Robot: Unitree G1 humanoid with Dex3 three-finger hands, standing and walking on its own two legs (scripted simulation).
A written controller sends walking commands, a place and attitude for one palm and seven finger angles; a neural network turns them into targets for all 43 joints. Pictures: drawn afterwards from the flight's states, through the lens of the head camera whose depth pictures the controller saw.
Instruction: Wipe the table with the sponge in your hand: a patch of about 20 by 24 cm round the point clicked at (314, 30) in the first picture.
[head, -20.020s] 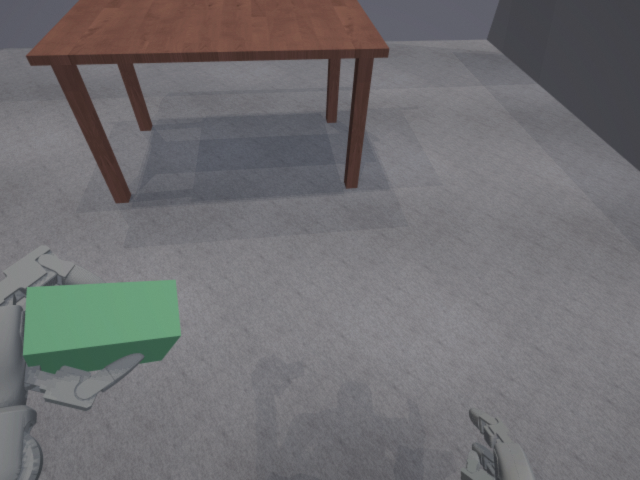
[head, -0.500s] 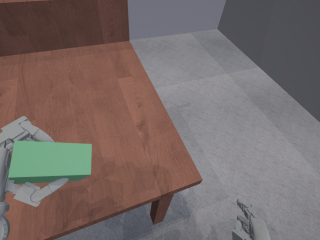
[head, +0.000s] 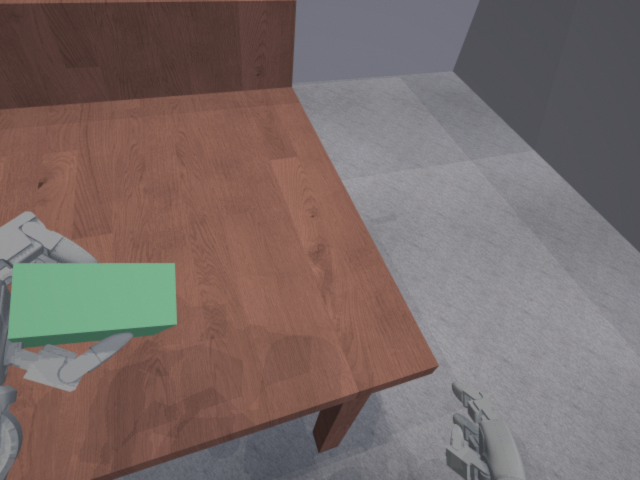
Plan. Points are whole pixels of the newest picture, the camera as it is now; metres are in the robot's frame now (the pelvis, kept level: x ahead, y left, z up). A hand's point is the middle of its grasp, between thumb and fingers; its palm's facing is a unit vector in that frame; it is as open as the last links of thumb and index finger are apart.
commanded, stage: come to a stop and stand still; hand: left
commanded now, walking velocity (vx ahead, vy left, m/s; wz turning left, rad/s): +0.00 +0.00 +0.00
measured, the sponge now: (119, 304) +0.23 +0.22 +0.14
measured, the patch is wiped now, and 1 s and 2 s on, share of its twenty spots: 0.00 0.00 0.00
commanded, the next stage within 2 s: look again from close up in 0.22 s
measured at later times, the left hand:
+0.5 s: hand (107, 307) +0.22 +0.22 +0.16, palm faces +0.36 -0.85 -0.39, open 9.6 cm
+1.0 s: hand (140, 294) +0.24 +0.20 +0.16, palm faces +0.35 -0.86 -0.36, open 9.6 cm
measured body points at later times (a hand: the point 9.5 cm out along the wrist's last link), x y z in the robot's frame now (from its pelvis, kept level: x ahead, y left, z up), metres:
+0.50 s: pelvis +0.00 -0.02 +0.00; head +0.02 +0.00 +0.45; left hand +0.19 +0.26 +0.19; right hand +0.17 -0.25 -0.07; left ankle +0.03 +0.07 -0.74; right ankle +0.01 -0.16 -0.74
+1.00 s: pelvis +0.01 -0.05 +0.00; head +0.03 -0.02 +0.45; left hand +0.21 +0.24 +0.18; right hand +0.19 -0.27 -0.07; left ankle +0.03 +0.07 -0.74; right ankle +0.01 -0.16 -0.74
